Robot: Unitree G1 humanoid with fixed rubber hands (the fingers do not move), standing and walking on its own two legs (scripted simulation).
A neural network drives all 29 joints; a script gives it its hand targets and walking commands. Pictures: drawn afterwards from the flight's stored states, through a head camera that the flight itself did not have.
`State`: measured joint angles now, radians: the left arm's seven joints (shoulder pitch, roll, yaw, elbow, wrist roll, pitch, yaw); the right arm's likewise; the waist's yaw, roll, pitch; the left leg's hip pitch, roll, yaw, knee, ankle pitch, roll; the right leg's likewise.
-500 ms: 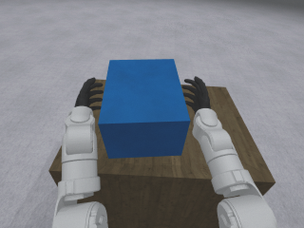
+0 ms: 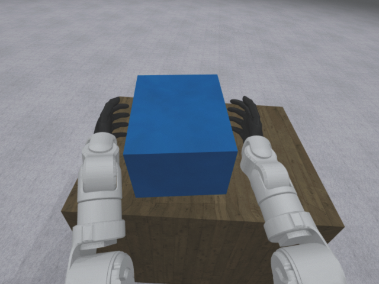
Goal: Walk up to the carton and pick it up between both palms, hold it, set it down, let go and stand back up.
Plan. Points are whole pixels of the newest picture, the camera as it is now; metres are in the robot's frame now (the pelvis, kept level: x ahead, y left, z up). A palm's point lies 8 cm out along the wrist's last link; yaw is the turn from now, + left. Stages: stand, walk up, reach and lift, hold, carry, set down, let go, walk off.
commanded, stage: hold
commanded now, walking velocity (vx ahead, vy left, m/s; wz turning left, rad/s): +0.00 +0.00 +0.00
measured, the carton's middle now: (179, 131) +0.43 +0.01 +0.13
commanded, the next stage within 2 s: none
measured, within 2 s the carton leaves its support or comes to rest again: neither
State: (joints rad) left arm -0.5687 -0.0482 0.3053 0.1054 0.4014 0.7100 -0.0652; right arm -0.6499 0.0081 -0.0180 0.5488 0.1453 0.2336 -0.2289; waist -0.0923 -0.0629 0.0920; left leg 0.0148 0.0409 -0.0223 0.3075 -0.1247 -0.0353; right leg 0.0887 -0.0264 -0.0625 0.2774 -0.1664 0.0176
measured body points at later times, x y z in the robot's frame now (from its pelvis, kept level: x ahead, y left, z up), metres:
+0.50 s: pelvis +0.00 +0.00 +0.00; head -0.05 +0.03 +0.45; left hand +0.37 +0.16 +0.18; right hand +0.37 -0.14 +0.18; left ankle +0.05 +0.14 -0.75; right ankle +0.01 -0.13 -0.75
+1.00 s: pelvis +0.00 +0.00 +0.00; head -0.05 +0.03 +0.45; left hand +0.37 +0.16 +0.18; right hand +0.37 -0.14 +0.18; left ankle +0.05 +0.14 -0.75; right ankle +0.01 -0.13 -0.75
